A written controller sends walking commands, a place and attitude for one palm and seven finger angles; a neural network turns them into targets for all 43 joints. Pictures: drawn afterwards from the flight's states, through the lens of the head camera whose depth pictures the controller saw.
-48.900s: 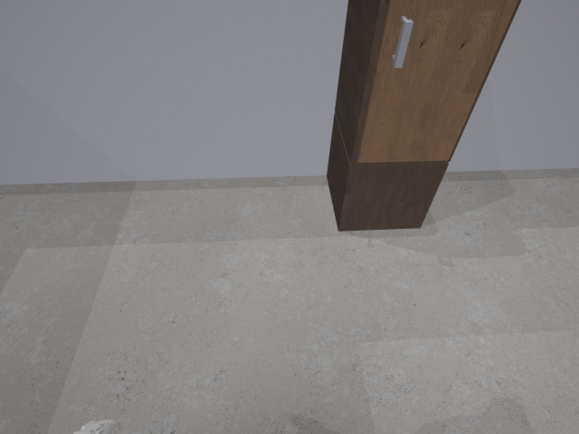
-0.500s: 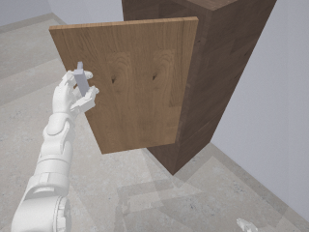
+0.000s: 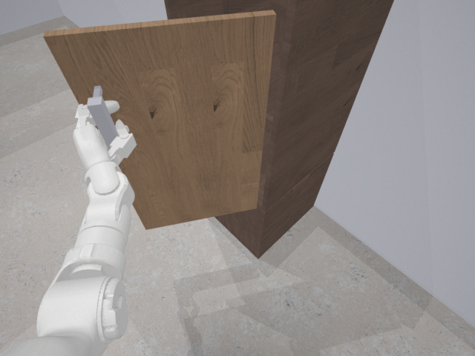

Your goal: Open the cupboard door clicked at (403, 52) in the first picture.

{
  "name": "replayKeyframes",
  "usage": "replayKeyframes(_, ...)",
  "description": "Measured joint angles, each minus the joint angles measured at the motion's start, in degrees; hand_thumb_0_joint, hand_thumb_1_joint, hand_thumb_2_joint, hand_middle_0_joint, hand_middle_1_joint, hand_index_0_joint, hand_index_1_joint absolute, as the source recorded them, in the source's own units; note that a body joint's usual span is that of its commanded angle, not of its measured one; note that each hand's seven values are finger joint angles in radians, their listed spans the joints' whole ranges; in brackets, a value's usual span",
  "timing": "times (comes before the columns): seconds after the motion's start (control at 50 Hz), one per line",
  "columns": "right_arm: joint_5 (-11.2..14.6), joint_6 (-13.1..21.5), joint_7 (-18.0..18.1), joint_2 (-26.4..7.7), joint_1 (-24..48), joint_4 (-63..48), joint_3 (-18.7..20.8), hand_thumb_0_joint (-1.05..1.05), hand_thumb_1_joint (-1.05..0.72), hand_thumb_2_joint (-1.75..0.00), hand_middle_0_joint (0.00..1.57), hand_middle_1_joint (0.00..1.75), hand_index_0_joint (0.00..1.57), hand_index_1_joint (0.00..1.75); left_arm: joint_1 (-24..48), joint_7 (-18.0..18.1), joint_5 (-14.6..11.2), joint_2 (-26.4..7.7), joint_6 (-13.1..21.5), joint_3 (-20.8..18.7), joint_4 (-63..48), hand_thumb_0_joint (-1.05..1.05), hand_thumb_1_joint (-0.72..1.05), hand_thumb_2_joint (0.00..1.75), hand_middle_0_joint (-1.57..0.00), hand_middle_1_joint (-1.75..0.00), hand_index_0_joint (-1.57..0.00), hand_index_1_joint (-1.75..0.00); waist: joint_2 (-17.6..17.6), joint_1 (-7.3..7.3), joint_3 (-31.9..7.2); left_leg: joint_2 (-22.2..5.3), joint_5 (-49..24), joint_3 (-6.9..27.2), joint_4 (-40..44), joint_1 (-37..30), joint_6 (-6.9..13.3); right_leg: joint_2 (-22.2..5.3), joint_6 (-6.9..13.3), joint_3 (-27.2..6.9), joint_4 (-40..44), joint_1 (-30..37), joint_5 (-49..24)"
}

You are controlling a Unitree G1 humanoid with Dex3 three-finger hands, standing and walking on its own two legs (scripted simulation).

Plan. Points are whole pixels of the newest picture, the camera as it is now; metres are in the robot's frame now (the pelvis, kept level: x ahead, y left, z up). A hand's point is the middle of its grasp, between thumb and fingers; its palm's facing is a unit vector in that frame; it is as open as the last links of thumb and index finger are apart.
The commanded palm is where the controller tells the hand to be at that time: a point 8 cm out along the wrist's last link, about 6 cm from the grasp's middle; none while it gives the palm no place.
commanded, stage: pull the door open along its arc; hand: left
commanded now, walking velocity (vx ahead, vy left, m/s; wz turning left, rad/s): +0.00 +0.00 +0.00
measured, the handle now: (108, 122) +0.50 +0.22 +0.12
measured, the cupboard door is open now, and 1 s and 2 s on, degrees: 59 93 94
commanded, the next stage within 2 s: open thumb and fingers to let go in 0.62 s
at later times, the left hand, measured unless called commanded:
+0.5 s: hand (164, 202) +0.32 +0.10 +0.12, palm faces +0.36 -0.93 +0.05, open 6.3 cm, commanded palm +0.26 +0.14 +0.12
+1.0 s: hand (179, 208) +0.31 +0.08 +0.12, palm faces +0.39 -0.92 -0.01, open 7.6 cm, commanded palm +0.27 +0.12 +0.12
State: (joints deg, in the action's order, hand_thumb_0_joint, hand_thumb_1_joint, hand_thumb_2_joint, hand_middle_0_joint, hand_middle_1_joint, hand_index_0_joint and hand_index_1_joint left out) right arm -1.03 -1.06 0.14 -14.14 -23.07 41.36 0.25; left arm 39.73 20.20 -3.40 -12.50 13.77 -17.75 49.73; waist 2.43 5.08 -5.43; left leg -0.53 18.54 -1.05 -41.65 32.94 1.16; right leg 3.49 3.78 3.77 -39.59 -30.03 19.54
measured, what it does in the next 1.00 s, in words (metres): stands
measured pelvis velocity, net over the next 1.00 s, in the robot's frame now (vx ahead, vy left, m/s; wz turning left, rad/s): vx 0.01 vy -0.02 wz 0.05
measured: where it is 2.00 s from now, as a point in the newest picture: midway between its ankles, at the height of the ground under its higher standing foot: outside the picture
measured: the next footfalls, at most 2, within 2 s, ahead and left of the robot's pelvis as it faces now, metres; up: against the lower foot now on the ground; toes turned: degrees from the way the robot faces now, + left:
none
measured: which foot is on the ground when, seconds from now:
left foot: down 0.00-1.00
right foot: down 0.00-1.00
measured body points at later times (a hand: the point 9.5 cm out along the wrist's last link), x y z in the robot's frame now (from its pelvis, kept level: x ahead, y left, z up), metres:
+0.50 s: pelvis +0.03 +0.01 +0.01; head +0.01 -0.01 +0.46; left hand +0.30 +0.15 +0.12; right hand +0.25 -0.20 -0.05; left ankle +0.02 +0.11 -0.71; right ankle +0.00 -0.08 -0.71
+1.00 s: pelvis +0.01 -0.02 +0.01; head +0.00 -0.04 +0.46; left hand +0.28 +0.13 +0.13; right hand +0.19 -0.22 -0.10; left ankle +0.02 +0.11 -0.71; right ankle +0.00 -0.08 -0.71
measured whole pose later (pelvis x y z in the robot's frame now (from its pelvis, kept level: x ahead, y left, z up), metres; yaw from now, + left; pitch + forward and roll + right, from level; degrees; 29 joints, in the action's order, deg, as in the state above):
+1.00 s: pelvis +0.01 -0.02 +0.01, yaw +3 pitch +0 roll +1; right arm -1.4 -7.4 1.2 -10.9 -10.7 35.3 -2.0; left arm -1.6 29.6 1.2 4.5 -7.2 10.5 -4.2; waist 2.5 -0.5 -3.0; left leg 0.9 18.3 1.1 -36.5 18.1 -0.1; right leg 2.4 4.6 5.6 -36.2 -15.2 21.2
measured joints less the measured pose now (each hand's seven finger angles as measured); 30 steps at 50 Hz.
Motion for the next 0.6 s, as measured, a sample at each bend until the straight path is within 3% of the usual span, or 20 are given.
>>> replayKeyframes(0.14,0.6,0.6,-0.5,-1.2,-1.0,-0.7,1.4,0.01,-0.91,-0.9,0.2,0.29,0.2,0.3,-11.6,0.0,-2.0,3.5,-2.0,3.3,-13.6,-0.01,0.76,0.8,-0.33,-1.35,-0.33,-1.33,0.2,-1.22,-0.4,-0.2,-0.3,-1.0,3.0,-4.3,0.1,0.2,-0.1,-1.2,2.8,3.8,-0.6)
replayKeyframes(0.32,0.7,1.0,-0.7,0.0,7.0,-4.8,0.9,0.01,-0.91,-0.9,0.2,0.29,0.2,0.3,-30.7,2.2,-1.7,11.1,-8.9,13.9,-37.4,0.0,0.72,0.75,-0.31,-1.35,-0.32,-1.29,0.4,-4.27,-0.2,0.8,0.1,-1.5,5.7,-11.0,0.4,-0.6,-0.7,-1.8,4.6,10.1,0.2)
replayKeyframes(0.52,-0.1,-2.7,-0.9,3.7,17.2,-11.1,-1.7,0.01,-0.91,-0.9,0.2,0.29,0.2,0.3,-45.4,6.9,4.2,18.1,-18.7,27.9,-56.1,0.02,0.68,0.72,-0.29,-1.32,-0.32,-1.31,-0.3,-6.39,0.7,1.8,1.0,0.2,6.0,-15.6,0.3,-1.4,-0.7,-0.2,5.1,15.4,1.7)
replayKeyframes(0.6,-0.2,-4.7,-1.8,4.9,18.7,-12.0,-2.6,0.01,-0.91,-0.9,0.2,0.29,0.2,0.3,-47.9,8.1,6.0,16.9,-21.5,32.2,-59.9,0.01,0.68,0.73,-0.3,-1.31,-0.32,-1.32,-0.5,-6.6,0.7,1.8,1.6,0.8,5.2,-15.8,0.1,-1.4,-0.4,0.4,4.5,15.9,2.4)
